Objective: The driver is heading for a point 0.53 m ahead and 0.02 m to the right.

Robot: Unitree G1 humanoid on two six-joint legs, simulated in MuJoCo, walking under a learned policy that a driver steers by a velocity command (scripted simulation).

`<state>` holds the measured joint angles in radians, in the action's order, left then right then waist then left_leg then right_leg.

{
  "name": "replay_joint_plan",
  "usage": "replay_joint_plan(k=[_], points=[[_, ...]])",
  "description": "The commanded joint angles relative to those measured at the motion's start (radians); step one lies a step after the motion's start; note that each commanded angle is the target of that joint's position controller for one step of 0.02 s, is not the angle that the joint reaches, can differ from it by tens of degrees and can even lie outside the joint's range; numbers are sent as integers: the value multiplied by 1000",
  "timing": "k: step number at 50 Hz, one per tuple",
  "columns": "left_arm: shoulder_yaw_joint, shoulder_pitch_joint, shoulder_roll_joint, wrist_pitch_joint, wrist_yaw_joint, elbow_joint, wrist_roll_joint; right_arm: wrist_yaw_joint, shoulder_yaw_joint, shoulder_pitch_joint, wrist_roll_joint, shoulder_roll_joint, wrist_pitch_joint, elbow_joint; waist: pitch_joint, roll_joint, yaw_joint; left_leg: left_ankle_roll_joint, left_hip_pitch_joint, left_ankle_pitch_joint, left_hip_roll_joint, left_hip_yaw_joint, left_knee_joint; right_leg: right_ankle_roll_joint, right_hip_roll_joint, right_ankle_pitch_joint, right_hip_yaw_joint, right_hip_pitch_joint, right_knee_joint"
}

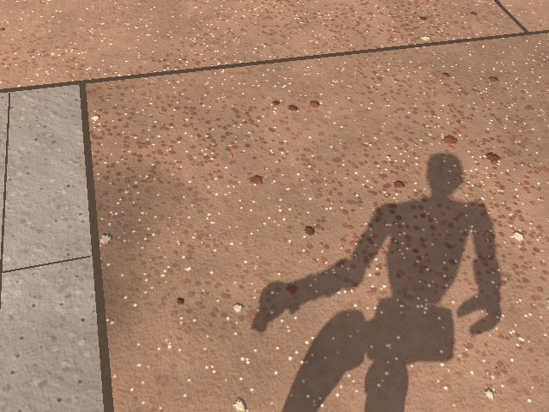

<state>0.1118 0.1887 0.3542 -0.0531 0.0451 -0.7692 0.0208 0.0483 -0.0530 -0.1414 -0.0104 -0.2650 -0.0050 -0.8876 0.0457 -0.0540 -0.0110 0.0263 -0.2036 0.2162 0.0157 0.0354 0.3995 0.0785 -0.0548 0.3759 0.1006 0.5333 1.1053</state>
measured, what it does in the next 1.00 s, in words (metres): walks ahead: right foot, then left foot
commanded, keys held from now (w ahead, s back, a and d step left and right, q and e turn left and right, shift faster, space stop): e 0.02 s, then w+e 0.26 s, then w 0.16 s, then w+q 0.42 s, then no key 0.14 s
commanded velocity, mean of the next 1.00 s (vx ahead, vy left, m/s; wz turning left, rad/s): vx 0.36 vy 0.00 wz -0.11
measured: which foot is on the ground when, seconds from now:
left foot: down 0.00-0.30, up 0.32-0.78, down 0.80-1.00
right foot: up 0.00-0.28, down 0.30-0.82, up 0.84-1.00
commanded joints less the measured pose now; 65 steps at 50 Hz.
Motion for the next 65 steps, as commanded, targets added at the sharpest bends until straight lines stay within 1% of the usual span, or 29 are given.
replay_joint_plan(k=[1,5,10,14,15,16,17,18,19,21,25,28,33,37,39,40,41,42,43,44,45,46,51,57,61,62,63,64,65], points=[[3,-62,49,14,-6,108,5,16,-32,-10,-1,-173,-1,47,-50,208,-34,196,204,-306,254,-169,-122,35,56,-16,-29,132,-63],[-13,-107,32,18,-31,155,2,6,-53,-33,16,-225,-7,56,-54,220,-69,193,202,83,291,-170,-213,17,115,-14,-89,72,-220],[-20,-113,23,31,-62,174,2,-30,-73,-42,33,-254,-32,66,-9,195,-60,169,126,163,304,-93,-236,-65,116,-1,-159,-81,-419],[-3,53,36,33,-72,107,7,-52,-69,-13,56,-225,-32,68,-47,143,44,109,-14,134,266,24,-56,-141,49,-97,-232,-399,-638],[24,189,82,34,-62,64,15,-58,-48,-22,39,-166,-36,65,-112,50,100,63,-139,77,208,100,169,-182,60,-78,-156,-614,-672],[51,307,205,41,-45,54,10,-67,-13,33,-7,-68,-48,127,-142,-250,128,-30,-470,323,77,180,595,-303,330,-59,286,-810,-764],[35,270,199,77,-59,90,1,-71,-24,83,13,-115,-76,162,-139,-191,125,-39,-677,394,-1,-3,772,-440,448,78,592,-784,-884],[11,231,121,102,-66,92,-3,-82,-38,95,46,-178,-93,163,-69,-120,111,-16,-722,309,64,-57,806,-418,432,64,493,-748,-906],[-2,189,85,116,-65,95,-7,-89,-42,73,52,-197,-103,149,-18,-113,81,2,-708,206,98,-58,775,-378,385,-9,377,-700,-901],[-16,109,61,118,-60,114,-12,-91,-47,47,22,-200,-106,115,10,-60,37,-4,-621,70,128,-64,669,-320,313,-234,224,-613,-914],[-14,116,81,126,-39,111,-19,-100,-29,34,23,-139,-88,95,-9,-22,23,-44,-563,-124,106,-29,546,-292,267,-528,43,-571,-946],[-17,141,79,132,-31,88,-25,-104,-8,112,33,-97,-84,124,33,-26,53,-44,-496,-274,78,-8,349,-258,229,-481,-68,-504,-993],[-13,204,83,139,-29,34,-21,-125,8,218,41,-83,-90,182,100,-7,85,11,-475,-338,30,-6,159,-240,280,-485,-148,-565,-1023],[-3,187,115,118,-11,32,-26,-137,-11,152,36,-123,-90,199,-9,-63,25,77,-365,-197,-57,50,151,-196,303,-1054,-200,-710,-814],[-2,165,134,95,0,43,-30,-122,-49,-67,38,-190,-77,158,-152,-69,-90,127,-88,-144,-128,90,149,-154,270,-1274,-238,-673,-475],[-10,170,129,99,5,57,-34,-105,-71,-211,37,-240,-66,144,-236,-7,-160,177,214,-145,-46,-59,152,-122,246,-1061,-231,-437,-207],[-55,301,-20,124,-20,90,-43,-98,-93,-280,33,-328,-66,144,-374,271,-66,395,613,63,245,-624,124,-41,38,-129,-174,30,247],[-56,219,31,167,-37,88,-18,-94,-71,-280,38,-249,-68,147,-469,201,-118,411,660,190,295,-888,-63,-62,-20,171,28,145,370],[-43,111,77,190,-50,131,26,-88,-63,-233,32,-222,-71,153,-300,161,-124,350,544,201,277,-750,-110,-87,43,109,53,233,353],[-50,69,77,202,-47,144,25,-85,-54,-152,28,-196,-73,175,-185,57,-78,312,359,59,250,-624,-120,-100,92,39,34,203,261],[-44,49,76,201,-39,139,1,-84,-43,-80,21,-164,-75,192,-96,1,-32,291,190,-175,216,-512,-123,-91,123,18,6,154,181],[-35,76,87,188,-34,132,-15,-79,-33,-47,5,-142,-77,205,-80,25,6,286,74,-394,192,-419,-126,-79,150,8,-1,65,145],[-56,129,9,131,-13,127,-39,-66,-35,-27,7,-170,-83,178,-96,99,48,264,-122,-783,111,-176,-137,-8,141,-128,-72,-61,-136],[-56,-14,7,137,-29,150,-22,-51,-22,-87,15,-155,-43,130,-131,131,-36,190,2,-551,106,-164,-75,-20,103,-427,-63,-108,-467],[-36,27,35,153,-39,142,-44,-49,-8,-64,20,-129,-29,114,-127,128,16,127,47,-429,111,-228,81,-87,80,-470,-66,-224,-675],[-28,44,76,158,-33,144,-55,-48,1,-99,4,-101,-35,115,-155,71,4,77,10,-327,52,-208,155,-120,162,-803,10,-338,-680],[-26,39,113,154,-28,162,-68,-51,14,-218,-14,-62,-48,103,-233,-67,-58,24,-116,-29,-25,-173,263,-227,310,-1108,145,-527,-608],[-44,72,21,137,-29,144,-62,-48,20,-249,-4,-55,-46,79,-311,-150,-25,-25,-147,244,-41,-138,355,-328,387,-1102,234,-577,-610],[-61,88,-30,125,-34,131,-47,-47,12,-195,4,-96,-31,89,-295,-144,-1,-49,-173,377,-23,-135,394,-346,390,-964,282,-548,-645]])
